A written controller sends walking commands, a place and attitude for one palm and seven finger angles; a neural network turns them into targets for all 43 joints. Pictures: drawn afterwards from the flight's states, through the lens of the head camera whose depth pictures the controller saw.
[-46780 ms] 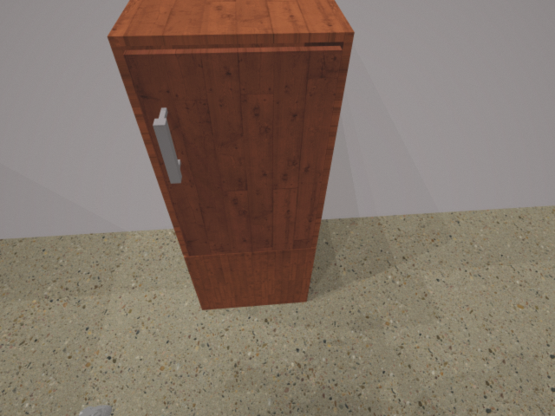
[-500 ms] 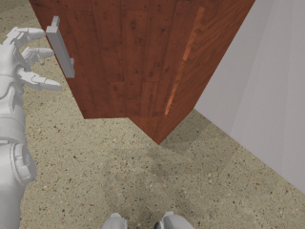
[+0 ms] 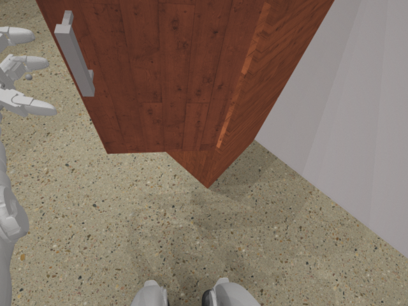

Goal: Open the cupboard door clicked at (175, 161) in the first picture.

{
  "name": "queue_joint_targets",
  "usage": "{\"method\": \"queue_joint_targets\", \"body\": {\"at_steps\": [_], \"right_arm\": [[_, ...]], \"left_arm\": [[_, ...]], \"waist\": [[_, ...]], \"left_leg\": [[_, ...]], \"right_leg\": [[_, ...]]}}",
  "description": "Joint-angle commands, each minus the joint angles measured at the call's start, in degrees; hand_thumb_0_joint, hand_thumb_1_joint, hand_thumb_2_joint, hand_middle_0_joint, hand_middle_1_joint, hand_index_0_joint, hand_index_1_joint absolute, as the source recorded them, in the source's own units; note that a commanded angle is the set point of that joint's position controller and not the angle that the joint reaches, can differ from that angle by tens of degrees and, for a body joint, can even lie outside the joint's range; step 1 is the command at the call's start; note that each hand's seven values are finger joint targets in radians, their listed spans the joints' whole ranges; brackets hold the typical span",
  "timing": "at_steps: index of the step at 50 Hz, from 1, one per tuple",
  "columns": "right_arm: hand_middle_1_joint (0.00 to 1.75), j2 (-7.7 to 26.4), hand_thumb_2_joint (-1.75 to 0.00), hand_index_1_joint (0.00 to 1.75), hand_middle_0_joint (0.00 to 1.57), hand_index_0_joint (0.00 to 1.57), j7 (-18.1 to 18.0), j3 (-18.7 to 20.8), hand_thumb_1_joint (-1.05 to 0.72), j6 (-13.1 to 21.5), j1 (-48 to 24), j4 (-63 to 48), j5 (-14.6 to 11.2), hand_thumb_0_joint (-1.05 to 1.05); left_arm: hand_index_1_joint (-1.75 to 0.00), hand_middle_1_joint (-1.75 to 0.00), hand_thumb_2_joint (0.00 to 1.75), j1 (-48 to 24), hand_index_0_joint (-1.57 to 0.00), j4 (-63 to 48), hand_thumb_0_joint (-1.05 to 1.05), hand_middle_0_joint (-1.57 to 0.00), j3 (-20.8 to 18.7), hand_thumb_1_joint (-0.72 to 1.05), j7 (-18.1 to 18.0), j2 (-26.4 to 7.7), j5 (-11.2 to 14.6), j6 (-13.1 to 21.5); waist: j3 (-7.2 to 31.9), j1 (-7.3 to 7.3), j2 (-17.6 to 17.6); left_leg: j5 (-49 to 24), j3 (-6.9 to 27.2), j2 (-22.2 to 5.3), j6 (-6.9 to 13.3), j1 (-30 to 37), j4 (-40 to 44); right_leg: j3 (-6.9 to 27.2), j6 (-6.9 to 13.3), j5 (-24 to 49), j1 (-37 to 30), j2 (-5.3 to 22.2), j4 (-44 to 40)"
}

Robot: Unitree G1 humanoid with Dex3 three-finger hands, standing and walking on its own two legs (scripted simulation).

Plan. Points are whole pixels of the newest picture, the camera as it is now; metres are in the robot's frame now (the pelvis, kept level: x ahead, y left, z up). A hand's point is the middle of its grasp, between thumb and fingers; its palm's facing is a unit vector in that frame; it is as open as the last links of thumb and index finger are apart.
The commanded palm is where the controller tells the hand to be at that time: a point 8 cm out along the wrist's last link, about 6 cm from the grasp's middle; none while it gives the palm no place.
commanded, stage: move the hooked fingers beside the handle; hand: left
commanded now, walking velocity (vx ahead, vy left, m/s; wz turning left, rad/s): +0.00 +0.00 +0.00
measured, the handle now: (79, 57) +0.55 +0.20 +0.11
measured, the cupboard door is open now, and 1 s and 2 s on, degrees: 48 48 48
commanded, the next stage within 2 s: slide the fingers in behind the handle in 0.68 s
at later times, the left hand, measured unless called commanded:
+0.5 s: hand (38, 74) +0.51 +0.26 +0.11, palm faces +0.01 -1.00 +0.00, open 14.0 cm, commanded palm +0.49 +0.30 +0.10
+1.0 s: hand (42, 79) +0.49 +0.24 +0.11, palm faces +0.00 -1.00 +0.00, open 14.0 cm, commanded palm +0.48 +0.28 +0.11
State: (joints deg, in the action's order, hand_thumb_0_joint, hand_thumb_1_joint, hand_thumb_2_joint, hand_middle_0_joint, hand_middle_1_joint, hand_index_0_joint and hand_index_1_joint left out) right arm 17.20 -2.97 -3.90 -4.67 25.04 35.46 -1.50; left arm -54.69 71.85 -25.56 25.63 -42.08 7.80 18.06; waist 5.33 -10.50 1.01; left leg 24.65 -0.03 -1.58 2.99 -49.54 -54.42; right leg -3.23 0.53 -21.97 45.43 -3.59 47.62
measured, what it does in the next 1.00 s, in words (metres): stands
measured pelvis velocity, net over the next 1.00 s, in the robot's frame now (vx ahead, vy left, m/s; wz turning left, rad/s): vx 0.00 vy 0.00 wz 0.01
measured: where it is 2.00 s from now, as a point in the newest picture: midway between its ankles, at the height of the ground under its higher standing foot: outside the picture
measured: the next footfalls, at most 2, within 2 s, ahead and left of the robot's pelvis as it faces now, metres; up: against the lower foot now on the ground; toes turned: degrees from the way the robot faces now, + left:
none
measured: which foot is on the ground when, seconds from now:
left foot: down 0.00-1.00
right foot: down 0.00-1.00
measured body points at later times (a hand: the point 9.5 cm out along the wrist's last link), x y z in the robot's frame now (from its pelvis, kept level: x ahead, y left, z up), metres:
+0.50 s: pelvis +0.00 +0.00 +0.00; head +0.12 +0.04 +0.43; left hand +0.50 +0.31 +0.11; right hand +0.00 -0.26 -0.10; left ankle +0.01 +0.08 -0.69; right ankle +0.00 -0.12 -0.69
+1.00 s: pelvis +0.00 +0.00 +0.00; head +0.11 +0.03 +0.44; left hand +0.49 +0.30 +0.12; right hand +0.01 -0.28 -0.10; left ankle +0.01 +0.08 -0.69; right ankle +0.00 -0.12 -0.69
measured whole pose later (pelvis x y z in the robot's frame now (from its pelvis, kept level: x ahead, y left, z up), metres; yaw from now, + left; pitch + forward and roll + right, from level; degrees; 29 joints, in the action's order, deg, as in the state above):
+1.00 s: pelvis +0.00 +0.00 +0.00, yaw +1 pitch +19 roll -4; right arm 16.9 -2.3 -3.3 -4.6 23.5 35.1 -1.4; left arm -52.9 69.2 -23.2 23.3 -37.3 8.3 18.1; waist 5.8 -9.5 1.2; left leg 24.6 0.3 -1.3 2.7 -47.9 -53.9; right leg -3.5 0.8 -22.4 43.9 -3.4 47.6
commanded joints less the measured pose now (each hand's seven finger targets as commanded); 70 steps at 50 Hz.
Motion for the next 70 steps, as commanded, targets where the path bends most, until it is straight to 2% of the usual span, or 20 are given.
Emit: {"method": "queue_joint_targets", "body": {"at_steps": [1,3,7,9,12,13,16,18,22,31,36,37,39,45,52,59,62,65,68,70], "right_arm": [[0.3,11.31,-0.9,0.3,0.2,0.2,-0.8,4.39,-0.9,1.14,8.96,-2.53,0.45,0.0],[0.3,11.3,-0.9,0.3,0.2,0.2,-0.62,4.61,-0.9,1.08,9.11,-2.41,0.64,0.0],[0.3,11.33,-0.9,0.3,0.2,0.2,-0.51,4.48,-0.9,0.99,8.77,-2.41,0.5,0.0],[0.3,11.36,-0.9,0.3,0.2,0.2,-0.53,4.28,-0.9,1.0,8.74,-2.51,0.55,0.0],[0.3,11.56,-0.9,0.3,0.2,0.2,-0.39,4.72,-0.9,1.23,9.38,-2.58,0.93,0.0],[0.3,11.21,-0.9,0.3,0.2,0.2,-0.24,4.6,-0.9,1.22,9.15,-2.78,0.95,0.0],[0.3,10.88,-0.9,0.3,0.2,0.2,0.1,4.62,-0.9,1.04,9.44,-2.4,0.91,0.0],[0.3,11.25,-0.9,0.3,0.2,0.2,0.02,4.52,-0.9,0.71,9.2,-2.55,0.81,0.0],[0.3,11.15,-0.9,0.3,0.2,0.2,-0.05,4.51,-0.9,0.77,9.23,-3.12,0.88,0.0],[0.3,10.93,-0.9,0.3,0.2,0.2,0.04,4.6,-0.9,0.28,9.05,-3.26,0.58,0.0],[0.3,10.58,-0.9,0.3,0.2,0.2,0.09,4.88,-0.9,0.41,8.79,-3.32,0.63,0.0],[0.3,10.91,-0.9,0.3,0.2,0.2,0.1,5.13,-0.9,0.34,8.83,-3.16,0.67,0.0],[0.3,10.69,-0.9,0.3,0.2,0.2,0.1,4.95,-0.9,0.19,8.42,-3.06,0.48,0.0],[0.3,10.48,-0.9,0.3,0.2,0.2,0.09,4.81,-0.9,0.52,7.49,-3.15,0.39,0.0],[0.3,10.28,-0.9,0.3,0.2,0.2,0.39,5.08,-0.9,1.46,7.42,-2.78,0.66,0.0],[0.3,9.95,-0.9,0.3,0.2,0.2,0.82,4.91,-0.9,1.34,6.97,-3.47,0.51,0.0],[0.3,9.83,-0.9,0.3,0.2,0.2,0.87,5.04,-0.9,1.68,7.07,-3.38,0.7,0.0],[0.3,9.59,-0.9,0.3,0.2,0.2,0.9,4.98,-0.9,1.81,6.97,-3.22,0.63,0.0],[0.3,9.91,-0.9,0.3,0.2,0.2,0.8,4.98,-0.9,1.9,7.32,-3.05,0.67,0.0],[0.3,9.55,-0.9,0.3,0.2,0.2,0.9,4.89,-0.9,1.98,7.15,-3.5,0.59,0.0]], "left_arm": [[-1.2,-1.2,0.3,-26.7,-0.3,-13.16,0.0,-0.3,-0.24,-0.5,0.34,-14.29,1.68,3.12],[-1.2,-1.2,0.3,-25.93,-0.3,-14.43,0.0,-0.3,-1.41,-0.5,0.13,-15.48,1.29,3.67],[-1.2,-1.2,0.3,-25.58,-0.3,-11.77,0.0,-0.3,-0.69,-0.5,-0.37,-14.29,1.2,3.02],[-1.2,-1.2,0.3,-26.89,-0.3,-11.46,0.0,-0.3,0.15,-0.5,-0.97,-14.24,0.36,2.47],[-1.2,-1.2,0.3,-27.69,-0.3,-15.3,0.0,-0.3,-2.89,-0.5,-1.78,-17.31,0.25,3.89],[-1.2,-1.2,0.3,-27.28,-0.3,-16.12,0.0,-0.3,-1.57,-0.5,-1.74,-15.42,0.42,4.18],[-1.2,-1.2,0.3,-25.12,-0.3,-13.41,0.0,-0.3,0.58,-0.5,-1.49,-11.16,1.15,3.43],[-1.2,-1.2,0.3,-25.61,-0.3,-11.56,0.0,-0.3,-0.19,-0.5,-1.87,-13.07,0.51,2.29],[-1.2,-1.2,0.3,-25.77,-0.3,-14.81,0.0,-0.3,-2.28,-0.5,-2.6,-15.8,0.15,3.25],[-1.2,-1.2,0.3,-22.38,-0.3,-13.07,0.0,-0.3,-2.29,-0.5,-1.55,-14.94,0.92,3.19],[-1.2,-1.2,0.3,-23.53,-0.3,-17.0,0.0,-0.3,-0.57,-0.5,-1.34,-12.15,1.73,4.04],[-1.2,-1.2,0.3,-22.47,-0.3,-17.37,0.0,-0.3,-2.92,-0.5,-1.39,-14.96,1.52,4.3],[-1.2,-1.2,0.3,-21.91,-0.3,-15.3,0.0,-0.3,-1.91,-0.5,-1.11,-13.63,1.77,3.75],[-1.2,-1.2,0.3,-23.68,-0.3,-15.05,0.0,-0.3,1.95,-0.5,-1.76,-9.3,1.54,3.13],[-1.2,-1.2,0.3,-24.47,-0.3,-16.96,0.0,-0.3,0.89,-0.5,-3.72,-8.95,1.46,4.6],[-1.2,-1.2,0.3,-23.22,-0.3,-14.65,0.0,-0.3,2.29,-0.5,-5.96,-6.15,0.83,3.23],[-1.2,-1.2,0.3,-24.3,-0.3,-17.62,0.0,-0.3,0.54,-0.5,-7.06,-8.01,0.49,4.65],[-1.2,-1.2,0.3,-24.44,-0.3,-15.92,0.0,-0.3,2.29,-0.5,-7.21,-5.68,0.42,4.67],[-1.2,-1.2,0.3,-24.39,-0.3,-14.93,0.0,-0.3,-0.13,-0.5,-7.45,-8.77,0.27,4.62],[-1.2,-1.2,0.3,-23.17,-0.3,-15.15,0.0,-0.3,0.99,-0.5,-7.19,-7.29,0.17,4.51]], "waist": [[23.65,-0.97,10.63],[26.99,-0.15,12.8],[23.49,-0.95,9.89],[22.29,-0.96,11.73],[28.14,0.11,13.57],[29.0,0.12,14.45],[25.93,-0.58,11.73],[23.73,-0.78,9.88],[26.87,0.34,12.15],[24.54,0.44,9.34],[26.24,0.36,11.12],[28.56,1.3,11.75],[25.5,0.57,8.82],[22.26,-0.3,9.93],[26.89,0.68,11.42],[22.58,0.23,7.07],[26.12,1.06,8.96],[23.53,0.06,6.9],[24.49,0.53,6.45],[24.52,0.79,6.65]], "left_leg": [[-23.47,4.89,-0.39,-1.31,24.64,5.54],[-27.03,5.54,-0.75,-2.13,28.24,5.21],[-24.72,5.31,-0.8,-1.71,25.61,5.29],[-23.2,5.67,-0.75,-1.9,25.23,5.68],[-28.16,6.58,-1.13,-2.81,30.17,5.2],[-30.63,6.71,-1.18,-3.22,31.45,5.07],[-31.57,6.77,-1.3,-2.98,30.7,4.96],[-27.35,6.07,-1.03,-2.3,26.83,5.36],[-29.88,5.78,-0.91,-2.54,28.15,5.25],[-28.0,4.71,-0.53,-1.67,25.29,5.24],[-30.18,4.86,-0.69,-1.96,28.47,5.31],[-31.31,5.01,-0.81,-2.21,29.52,5.16],[-28.65,4.42,-0.6,-1.72,26.47,5.36],[-23.58,4.49,-0.29,-1.49,25.28,6.16],[-26.08,5.08,-0.34,-1.93,28.66,5.63],[-22.19,4.27,0.04,-1.29,23.89,6.42],[-23.98,4.22,0.11,-1.44,25.63,6.09],[-21.8,3.74,0.13,-1.15,23.49,6.15],[-20.71,3.42,0.31,-0.93,22.0,6.08],[-20.97,3.11,0.49,-0.89,21.46,6.32]], "right_leg": [[0.95,0.75,14.35,-2.96,-0.55,-4.44],[0.62,0.85,15.2,-2.32,-0.67,-3.85],[0.59,0.59,14.15,-1.35,-0.72,-4.18],[0.48,0.76,12.55,-0.18,-0.57,-4.13],[0.27,0.97,13.98,-0.71,-0.69,-3.47],[0.14,0.96,14.84,-0.73,-0.73,-3.31],[-0.34,0.89,14.79,0.21,-0.99,-3.62],[0.05,0.57,14.4,-0.71,-0.78,-3.77],[0.39,0.84,16.54,-2.73,-0.68,-3.31],[0.73,0.76,17.65,-5.11,-0.82,-3.8],[0.59,0.81,18.21,-4.7,-0.85,-3.92],[0.82,0.74,18.81,-5.25,-0.82,-3.81],[0.85,0.51,18.67,-5.94,-0.81,-4.19],[0.86,0.66,15.29,-3.92,-0.54,-4.71],[0.95,0.87,15.92,-4.18,-0.4,-3.92],[1.07,0.5,15.28,-5.43,-0.33,-4.44],[1.46,0.73,16.92,-7.03,-0.29,-3.88],[1.61,0.45,16.24,-6.86,-0.27,-4.34],[2.11,0.42,16.43,-8.56,-0.14,-4.32],[2.1,0.46,17.21,-9.73,-0.16,-4.31]]}}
